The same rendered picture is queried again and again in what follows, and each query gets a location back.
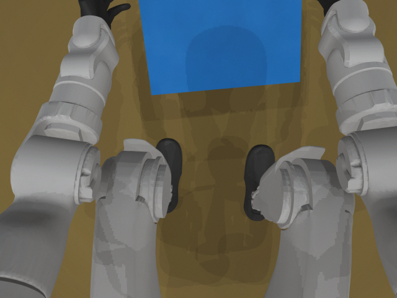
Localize robot shin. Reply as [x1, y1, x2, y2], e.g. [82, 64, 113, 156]
[251, 146, 355, 221]
[95, 138, 172, 203]

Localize robot left shin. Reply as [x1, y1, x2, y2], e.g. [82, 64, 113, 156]
[95, 138, 172, 203]

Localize robot right forearm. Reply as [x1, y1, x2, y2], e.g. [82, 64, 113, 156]
[318, 0, 397, 135]

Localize left robot upper arm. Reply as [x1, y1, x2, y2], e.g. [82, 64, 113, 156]
[0, 135, 102, 298]

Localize left robot hand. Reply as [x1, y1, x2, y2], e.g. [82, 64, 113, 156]
[78, 0, 131, 30]

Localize robot left forearm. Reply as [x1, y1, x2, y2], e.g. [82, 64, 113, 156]
[11, 16, 119, 195]

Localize right robot hand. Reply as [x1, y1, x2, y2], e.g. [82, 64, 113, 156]
[317, 0, 340, 17]

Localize carton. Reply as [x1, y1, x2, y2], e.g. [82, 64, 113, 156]
[138, 0, 301, 95]

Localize robot right shin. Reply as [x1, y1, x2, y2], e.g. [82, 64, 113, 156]
[251, 146, 355, 221]

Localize right robot upper arm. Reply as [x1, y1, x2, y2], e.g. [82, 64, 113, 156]
[336, 126, 397, 298]

